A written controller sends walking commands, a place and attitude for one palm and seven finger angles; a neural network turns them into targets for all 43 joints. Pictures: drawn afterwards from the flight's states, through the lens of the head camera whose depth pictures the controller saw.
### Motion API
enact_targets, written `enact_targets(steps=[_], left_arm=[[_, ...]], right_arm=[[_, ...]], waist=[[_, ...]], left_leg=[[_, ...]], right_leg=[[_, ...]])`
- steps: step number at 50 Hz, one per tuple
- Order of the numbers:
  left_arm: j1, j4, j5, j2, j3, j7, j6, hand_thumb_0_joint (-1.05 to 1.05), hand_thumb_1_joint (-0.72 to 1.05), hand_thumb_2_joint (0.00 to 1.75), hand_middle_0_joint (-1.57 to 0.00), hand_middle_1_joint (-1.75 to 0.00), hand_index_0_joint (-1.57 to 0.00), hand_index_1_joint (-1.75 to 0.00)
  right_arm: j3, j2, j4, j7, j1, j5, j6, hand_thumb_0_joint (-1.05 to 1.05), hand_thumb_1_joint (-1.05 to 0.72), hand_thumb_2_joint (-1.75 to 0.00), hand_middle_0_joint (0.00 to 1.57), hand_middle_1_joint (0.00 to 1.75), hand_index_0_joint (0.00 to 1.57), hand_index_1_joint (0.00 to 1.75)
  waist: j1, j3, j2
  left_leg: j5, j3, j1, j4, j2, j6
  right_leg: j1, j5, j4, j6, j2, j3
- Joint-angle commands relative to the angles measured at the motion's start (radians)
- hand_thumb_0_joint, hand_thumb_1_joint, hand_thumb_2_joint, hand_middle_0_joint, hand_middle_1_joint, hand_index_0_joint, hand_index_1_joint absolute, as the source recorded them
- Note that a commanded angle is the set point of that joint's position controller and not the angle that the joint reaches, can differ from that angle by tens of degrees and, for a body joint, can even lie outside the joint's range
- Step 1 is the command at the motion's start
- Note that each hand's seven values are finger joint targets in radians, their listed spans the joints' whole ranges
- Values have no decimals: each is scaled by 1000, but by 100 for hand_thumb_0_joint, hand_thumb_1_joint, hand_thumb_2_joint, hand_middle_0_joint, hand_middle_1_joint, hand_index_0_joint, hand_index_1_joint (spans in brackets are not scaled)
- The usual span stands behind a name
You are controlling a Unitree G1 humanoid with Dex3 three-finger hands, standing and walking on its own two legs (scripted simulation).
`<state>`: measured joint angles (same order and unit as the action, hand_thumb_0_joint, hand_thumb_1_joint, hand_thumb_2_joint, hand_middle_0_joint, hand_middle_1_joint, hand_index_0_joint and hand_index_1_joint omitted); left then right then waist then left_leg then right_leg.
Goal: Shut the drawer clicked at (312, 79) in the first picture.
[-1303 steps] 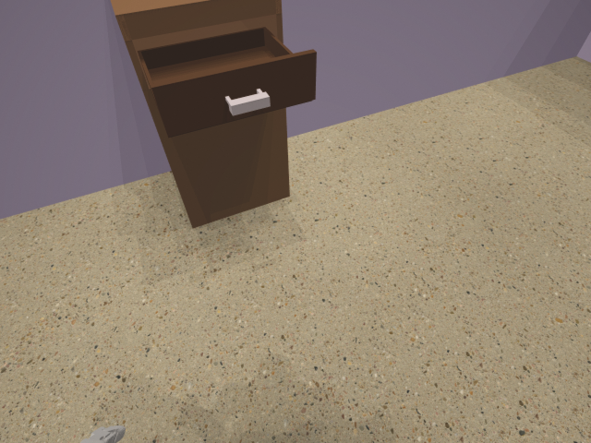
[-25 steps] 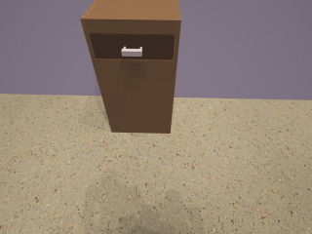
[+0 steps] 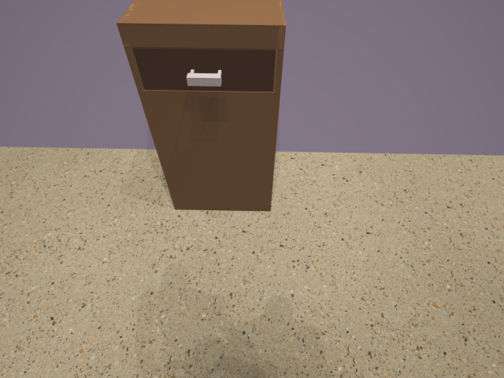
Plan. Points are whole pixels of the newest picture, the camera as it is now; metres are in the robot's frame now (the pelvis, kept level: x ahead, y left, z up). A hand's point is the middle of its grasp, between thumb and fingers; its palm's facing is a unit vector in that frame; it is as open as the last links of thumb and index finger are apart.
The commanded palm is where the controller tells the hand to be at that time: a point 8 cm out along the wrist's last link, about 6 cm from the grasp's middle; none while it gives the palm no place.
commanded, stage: look to check the result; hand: left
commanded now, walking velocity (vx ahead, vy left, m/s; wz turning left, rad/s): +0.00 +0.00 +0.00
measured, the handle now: (205, 76) +0.95 +0.19 -0.02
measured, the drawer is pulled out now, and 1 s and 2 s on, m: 0.00 0.00 0.00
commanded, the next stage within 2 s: stand and wait in 1.26 s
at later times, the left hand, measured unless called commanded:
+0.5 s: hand out of the picture +0.00 +0.17 -0.18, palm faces +0.03 -0.98 -0.20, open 7.4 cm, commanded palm none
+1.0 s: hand out of the picture +0.02 +0.18 -0.17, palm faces +0.02 -0.97 -0.23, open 7.4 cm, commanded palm none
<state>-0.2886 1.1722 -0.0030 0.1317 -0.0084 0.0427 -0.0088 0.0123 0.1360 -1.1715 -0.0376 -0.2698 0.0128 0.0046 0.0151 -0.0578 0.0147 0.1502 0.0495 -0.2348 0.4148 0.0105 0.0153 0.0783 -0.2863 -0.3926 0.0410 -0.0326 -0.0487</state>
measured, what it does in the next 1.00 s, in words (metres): stands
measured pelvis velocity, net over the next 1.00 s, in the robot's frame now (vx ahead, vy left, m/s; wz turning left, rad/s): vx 0.01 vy -0.01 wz -0.01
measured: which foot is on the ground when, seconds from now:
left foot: down 0.00-1.00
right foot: down 0.00-1.00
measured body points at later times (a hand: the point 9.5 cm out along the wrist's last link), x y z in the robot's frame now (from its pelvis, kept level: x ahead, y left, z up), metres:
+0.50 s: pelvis +0.01 -0.01 +0.00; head +0.02 -0.01 +0.45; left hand +0.00 +0.22 -0.16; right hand +0.01 -0.24 -0.16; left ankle +0.05 +0.11 -0.74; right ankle -0.04 -0.09 -0.74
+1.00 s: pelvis +0.01 -0.01 +0.00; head +0.03 -0.01 +0.45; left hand +0.02 +0.23 -0.15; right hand +0.02 -0.25 -0.16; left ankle +0.05 +0.11 -0.74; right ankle -0.04 -0.09 -0.74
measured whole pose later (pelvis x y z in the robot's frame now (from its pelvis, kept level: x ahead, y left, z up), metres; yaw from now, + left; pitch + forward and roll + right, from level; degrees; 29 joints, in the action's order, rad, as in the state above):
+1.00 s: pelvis +0.01 -0.01 +0.00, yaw +0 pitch -2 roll +0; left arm -0.24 1.16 0.00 0.18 -0.02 0.03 -0.01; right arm 0.01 0.20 -1.17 -0.04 -0.22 0.01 0.00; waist 0.01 -0.06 0.01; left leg 0.15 0.05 -0.20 0.38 0.02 0.01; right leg 0.04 -0.28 -0.35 0.05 -0.04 -0.04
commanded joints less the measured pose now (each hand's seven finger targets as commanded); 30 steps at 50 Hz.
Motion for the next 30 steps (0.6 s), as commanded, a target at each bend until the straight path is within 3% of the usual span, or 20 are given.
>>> enact_targets(steps=[1,11,24,30], left_arm=[[-70,-21,-1,107,-13,2,-11,0,90,90,-20,-30,-20,-30],[-64,-24,-2,113,-16,2,-14,0,90,90,-20,-30,-20,-30],[-47,-34,-2,139,-22,0,-18,0,90,90,-20,-30,-20,-30],[-28,-39,-1,148,-22,-2,-16,0,90,90,-20,-30,-20,-30]], right_arm=[[16,98,20,-10,-63,0,-7,0,-90,-90,20,30,20,30],[16,111,23,-13,-40,1,-11,0,-90,-90,20,30,20,30],[18,134,31,-12,-20,1,-11,0,-90,-90,20,30,20,30],[18,145,31,-11,-13,1,-9,0,-90,-90,20,30,20,30]], waist=[[0,-22,-20],[-2,-25,1],[-4,-16,-21],[-2,-34,-6]], left_leg=[[-95,-99,89,-44,98,23],[-120,-99,99,-46,101,23],[-126,-90,108,-44,101,20],[-103,-97,99,-56,103,18]], right_leg=[[128,113,111,8,130,108],[114,158,112,6,131,110],[94,216,123,-7,138,109],[101,163,133,0,135,111]])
